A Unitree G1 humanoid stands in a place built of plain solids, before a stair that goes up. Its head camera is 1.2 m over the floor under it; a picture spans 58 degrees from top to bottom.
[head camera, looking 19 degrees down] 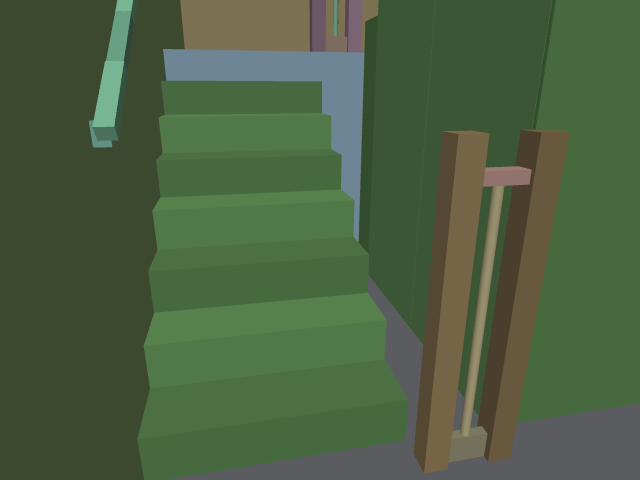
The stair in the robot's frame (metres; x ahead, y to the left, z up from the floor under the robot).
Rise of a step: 0.18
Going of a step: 0.25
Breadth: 0.90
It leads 12 degrees to the left of straight ahead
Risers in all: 8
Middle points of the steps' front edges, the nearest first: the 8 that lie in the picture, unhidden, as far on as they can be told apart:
1.16 0.13 0.18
1.40 0.18 0.36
1.64 0.23 0.54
1.88 0.28 0.72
2.13 0.33 0.90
2.37 0.38 1.07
2.61 0.43 1.25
2.85 0.48 1.43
